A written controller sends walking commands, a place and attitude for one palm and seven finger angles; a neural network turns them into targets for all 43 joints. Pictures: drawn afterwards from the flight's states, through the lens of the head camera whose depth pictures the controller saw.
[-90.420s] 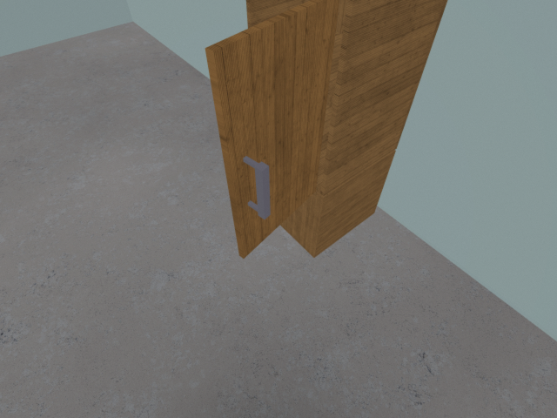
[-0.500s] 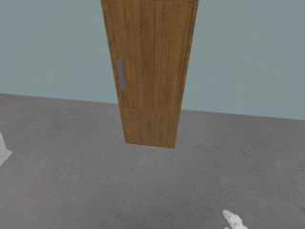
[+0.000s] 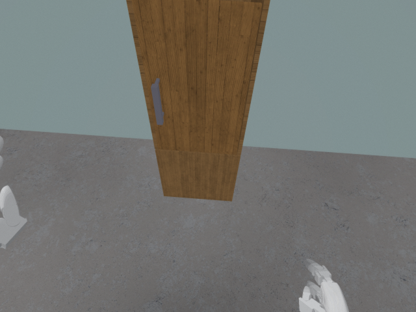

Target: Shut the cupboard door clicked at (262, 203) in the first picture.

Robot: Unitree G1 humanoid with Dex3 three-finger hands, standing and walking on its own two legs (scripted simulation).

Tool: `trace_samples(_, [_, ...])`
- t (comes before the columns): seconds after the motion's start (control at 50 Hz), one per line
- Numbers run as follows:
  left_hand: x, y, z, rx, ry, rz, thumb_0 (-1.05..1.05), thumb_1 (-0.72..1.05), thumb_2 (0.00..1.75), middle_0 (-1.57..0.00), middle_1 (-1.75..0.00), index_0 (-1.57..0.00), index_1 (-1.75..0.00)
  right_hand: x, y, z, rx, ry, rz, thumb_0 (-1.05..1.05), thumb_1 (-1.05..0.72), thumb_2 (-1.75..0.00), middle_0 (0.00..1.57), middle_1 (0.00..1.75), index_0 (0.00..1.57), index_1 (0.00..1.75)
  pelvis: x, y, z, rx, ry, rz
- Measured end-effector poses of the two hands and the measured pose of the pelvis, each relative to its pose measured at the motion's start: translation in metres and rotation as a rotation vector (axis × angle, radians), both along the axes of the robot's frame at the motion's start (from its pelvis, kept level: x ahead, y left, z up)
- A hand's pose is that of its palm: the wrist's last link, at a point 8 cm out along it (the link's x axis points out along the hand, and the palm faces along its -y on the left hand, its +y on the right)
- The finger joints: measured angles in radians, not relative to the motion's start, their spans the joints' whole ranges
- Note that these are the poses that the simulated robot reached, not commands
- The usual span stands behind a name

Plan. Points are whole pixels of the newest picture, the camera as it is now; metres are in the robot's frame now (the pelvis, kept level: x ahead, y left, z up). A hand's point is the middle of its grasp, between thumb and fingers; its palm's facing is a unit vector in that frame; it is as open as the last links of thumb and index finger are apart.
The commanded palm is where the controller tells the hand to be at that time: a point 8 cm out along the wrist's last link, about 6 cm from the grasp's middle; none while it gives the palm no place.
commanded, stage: stop stepping back and stand still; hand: left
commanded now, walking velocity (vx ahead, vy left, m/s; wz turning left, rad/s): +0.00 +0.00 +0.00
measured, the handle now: (158, 102) +0.78 +0.21 -0.07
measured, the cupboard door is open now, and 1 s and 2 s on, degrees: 0 0 0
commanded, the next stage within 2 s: let the arm hang, fingers relaxed in 0.02 s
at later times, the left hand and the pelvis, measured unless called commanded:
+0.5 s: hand out of the picture -0.03 +0.19 -0.18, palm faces +0.03 -0.99 -0.16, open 7.0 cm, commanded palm none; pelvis -0.02 +0.02 +0.00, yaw +2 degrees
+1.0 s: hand out of the picture -0.05 +0.19 -0.17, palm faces +0.05 -0.98 -0.17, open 7.3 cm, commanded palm none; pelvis -0.03 +0.03 +0.00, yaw +1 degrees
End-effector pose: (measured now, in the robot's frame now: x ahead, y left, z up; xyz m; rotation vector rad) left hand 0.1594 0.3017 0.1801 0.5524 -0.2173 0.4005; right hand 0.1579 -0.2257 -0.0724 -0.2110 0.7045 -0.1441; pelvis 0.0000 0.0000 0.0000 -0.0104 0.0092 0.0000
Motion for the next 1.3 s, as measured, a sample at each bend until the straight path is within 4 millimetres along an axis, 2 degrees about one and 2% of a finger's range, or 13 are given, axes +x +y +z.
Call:
trace_samples(0.14, [0.002, 0.009, -0.01, -0.019, 0.034, -0.002, 0.01, 0.89, 0.9, -0.21, -0.3, -0.22, -0.3, -0.001, 0.01, -0.002, 0.004, 0.019, 0.023, 0.02, -0.9, -0.9, 0.2, 0.3, 0.21, 0.3, 0.0, 0.008, 0.001, -0.004, 0.004, 0.006])
trace_samples(0.18, [0.012, 0.015, -0.05, -0.063, 0.202, -0.005, 0.01, 0.89, 0.9, -0.21, -0.3, -0.21, -0.3, -0.001, 0.008, -0.014, 0.012, 0.055, 0.071, 0.01, -0.9, -0.9, 0.2, 0.3, 0.21, 0.3, -0.004, 0.013, -0.002, -0.003, 0.012, 0.014])
trace_samples(0.22, [0.015, 0.018, -0.11, -0.152, 0.448, 0.015, 0.0, 0.9, 0.9, -0.2, -0.3, -0.21, -0.3, -0.004, 0.003, -0.027, 0.011, 0.108, 0.086, 0.01, -0.9, -0.9, 0.2, 0.3, 0.21, 0.3, -0.009, 0.018, -0.005, 0.0, 0.012, 0.017])
trace_samples(0.26, [0.002, 0.012, -0.172, -0.246, 0.705, 0.038, 0.0, 0.9, 0.9, -0.2, -0.3, -0.2, -0.3, -0.012, -0.002, -0.036, 0.007, 0.154, 0.075, 0.01, -0.9, -0.9, 0.2, 0.3, 0.21, 0.3, -0.013, 0.021, -0.006, 0.004, 0.007, 0.017])
trace_samples(0.34, [-0.06, -0.023, -0.271, -0.426, 1.127, 0.06, 0.01, 0.91, 0.9, -0.2, -0.29, -0.2, -0.3, -0.046, -0.01, -0.043, -0.01, 0.266, 0.028, 0.01, -0.9, -0.9, 0.2, 0.3, 0.21, 0.3, -0.018, 0.021, -0.006, 0.015, -0.007, 0.013])
trace_samples(0.4, [-0.119, -0.057, -0.313, -0.557, 1.354, 0.069, 0.01, 0.91, 0.9, -0.2, -0.29, -0.2, -0.3, -0.082, -0.012, -0.046, -0.028, 0.389, -0.004, 0.01, -0.9, -0.9, 0.2, 0.29, 0.2, 0.3, -0.021, 0.019, -0.004, 0.013, -0.017, 0.014])
trace_samples(0.42, [-0.136, -0.059, -0.32, -0.59, 1.39, 0.116, 0.01, 0.94, 0.9, -0.2, -0.3, -0.21, -0.3, -0.095, -0.012, -0.047, -0.033, 0.435, -0.013, 0.01, -0.9, -0.9, 0.2, 0.29, 0.2, 0.3, -0.021, 0.018, -0.003, 0.01, -0.018, 0.018])
trace_samples(0.56, [-0.235, -0.057, -0.328, -0.679, 1.62, 0.271, 0.0, 0.97, 0.9, -0.21, -0.3, -0.21, -0.3, -0.174, -0.001, -0.054, -0.019, 0.695, -0.069, 0.01, -0.9, -0.9, 0.2, 0.29, 0.2, 0.3, -0.024, 0.017, 0.003, -0.005, -0.023, 0.032])
trace_samples(0.68, [-0.272, -0.054, -0.317, -0.678, 1.699, 0.342, 0.01, 0.94, 0.9, -0.2, -0.3, -0.2, -0.3, -0.205, 0.019, -0.063, 0.044, 0.761, -0.1, 0.01, -0.9, -0.9, 0.2, 0.29, 0.2, 0.3, -0.026, 0.022, 0.005, -0.004, -0.031, 0.027])
trace_samples(0.78, [-0.268, -0.053, -0.315, -0.665, 1.679, 0.339, 0.01, 0.92, 0.9, -0.2, -0.3, -0.2, -0.3, -0.212, 0.037, -0.071, 0.096, 0.754, -0.107, 0.01, -0.9, -0.9, 0.2, 0.29, 0.2, 0.3, -0.028, 0.025, 0.005, 0.001, -0.035, 0.019])
trace_samples(0.9, [-0.24, -0.058, -0.32, -0.659, 1.598, 0.288, 0.0, 0.91, 0.9, -0.2, -0.29, -0.2, -0.3, -0.208, 0.049, -0.075, 0.133, 0.715, -0.11, 0.01, -0.9, -0.9, 0.2, 0.29, 0.2, 0.3, -0.03, 0.026, 0.004, 0.006, -0.038, 0.012])
trace_samples(1.08, [-0.205, -0.071, -0.324, -0.668, 1.508, 0.211, 0.0, 0.91, 0.9, -0.2, -0.29, -0.2, -0.3, -0.208, 0.045, -0.073, 0.125, 0.69, -0.123, 0.01, -0.91, -0.9, 0.2, 0.29, 0.2, 0.3, -0.032, 0.025, 0.004, 0.009, -0.038, 0.01])
trace_samples(1.3, [-0.218, -0.069, -0.323, -0.665, 1.556, 0.242, 0.0, 0.91, 0.9, -0.2, -0.3, -0.2, -0.3, -0.213, 0.032, -0.07, 0.103, 0.719, -0.136, 0.01, -0.91, -0.9, 0.2, 0.29, 0.2, 0.3, -0.03, 0.02, 0.004, 0.008, -0.03, 0.011])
